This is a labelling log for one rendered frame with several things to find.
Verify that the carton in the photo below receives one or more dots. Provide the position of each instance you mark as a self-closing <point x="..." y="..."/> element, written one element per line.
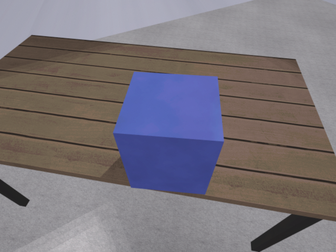
<point x="169" y="132"/>

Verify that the table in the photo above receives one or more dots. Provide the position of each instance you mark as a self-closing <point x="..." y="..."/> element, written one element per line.
<point x="60" y="99"/>

